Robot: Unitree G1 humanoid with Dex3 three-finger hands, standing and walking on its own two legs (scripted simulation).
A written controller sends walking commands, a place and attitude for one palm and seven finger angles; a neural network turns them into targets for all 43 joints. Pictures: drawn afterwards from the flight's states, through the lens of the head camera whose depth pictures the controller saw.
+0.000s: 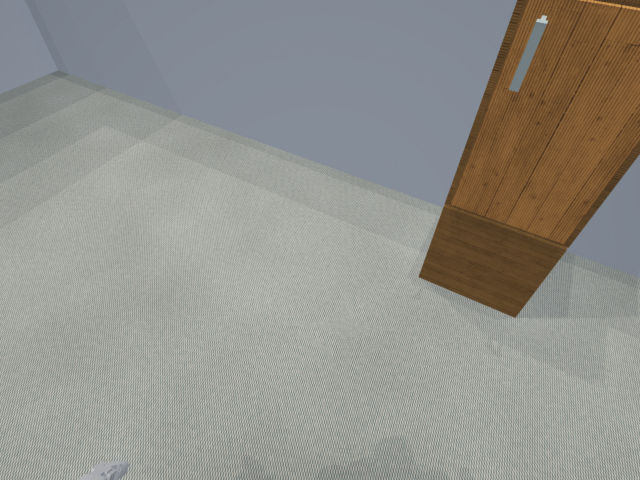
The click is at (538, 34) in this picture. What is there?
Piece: cupboard door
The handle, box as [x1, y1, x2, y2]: [509, 15, 547, 91]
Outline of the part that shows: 546,16 542,15 540,19 537,19 509,87 509,89 517,91 520,86 547,22 545,19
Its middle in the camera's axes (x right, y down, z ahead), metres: +0.46 -0.40 +0.85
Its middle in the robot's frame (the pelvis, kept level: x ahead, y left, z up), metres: +0.94 -0.41 +0.14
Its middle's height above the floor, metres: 0.91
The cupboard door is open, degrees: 0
